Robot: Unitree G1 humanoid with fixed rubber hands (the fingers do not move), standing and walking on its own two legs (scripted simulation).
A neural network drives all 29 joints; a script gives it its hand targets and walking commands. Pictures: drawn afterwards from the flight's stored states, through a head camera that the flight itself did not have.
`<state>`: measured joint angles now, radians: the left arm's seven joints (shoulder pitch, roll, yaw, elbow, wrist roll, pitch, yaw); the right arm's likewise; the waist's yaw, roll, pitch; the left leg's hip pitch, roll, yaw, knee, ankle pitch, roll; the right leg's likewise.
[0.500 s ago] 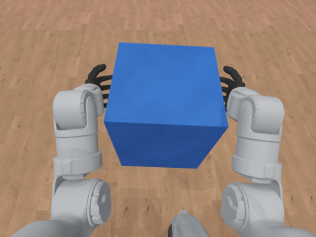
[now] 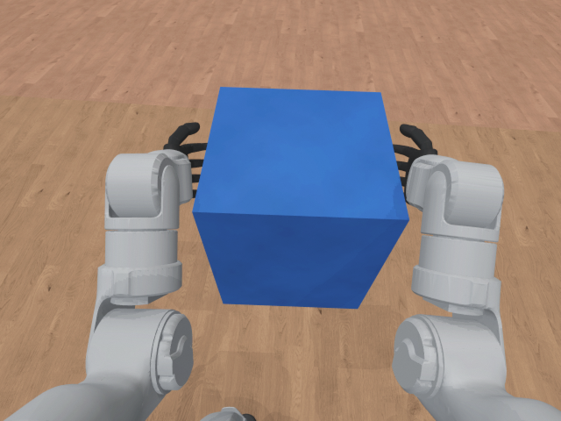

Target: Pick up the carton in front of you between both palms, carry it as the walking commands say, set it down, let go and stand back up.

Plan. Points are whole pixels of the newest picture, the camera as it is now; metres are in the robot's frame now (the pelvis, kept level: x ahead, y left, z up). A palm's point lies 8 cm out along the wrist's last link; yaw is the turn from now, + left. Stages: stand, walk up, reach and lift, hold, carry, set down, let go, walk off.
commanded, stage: carry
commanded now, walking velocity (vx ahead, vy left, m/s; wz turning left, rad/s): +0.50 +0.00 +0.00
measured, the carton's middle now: (294, 207) +0.39 +0.01 +0.10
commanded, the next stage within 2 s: none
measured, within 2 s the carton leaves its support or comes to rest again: neither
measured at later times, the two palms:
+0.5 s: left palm (231, 58) +0.65 +0.14 +0.18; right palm (402, 61) +0.67 -0.16 +0.19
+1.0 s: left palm out of the picture +0.95 +0.15 +0.20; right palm out of the picture +0.93 -0.15 +0.21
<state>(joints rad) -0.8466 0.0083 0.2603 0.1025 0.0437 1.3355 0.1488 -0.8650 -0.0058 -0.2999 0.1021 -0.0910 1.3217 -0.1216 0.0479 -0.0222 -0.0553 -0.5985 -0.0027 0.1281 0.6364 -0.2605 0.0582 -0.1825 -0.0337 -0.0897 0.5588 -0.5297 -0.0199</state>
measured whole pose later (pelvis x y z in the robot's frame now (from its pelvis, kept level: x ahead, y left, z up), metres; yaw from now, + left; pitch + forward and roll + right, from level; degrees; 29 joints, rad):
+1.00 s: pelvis +0.57 +0.03 +0.06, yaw -1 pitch +5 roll -1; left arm -0.82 0.02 0.26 0.15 0.07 1.35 0.13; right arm -0.80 -0.01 -0.24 0.15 -0.05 1.30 -0.14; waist -0.08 -0.01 -0.02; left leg -0.43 -0.01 0.11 0.59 -0.33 0.07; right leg -0.61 0.00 -0.01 1.29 -0.43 -0.03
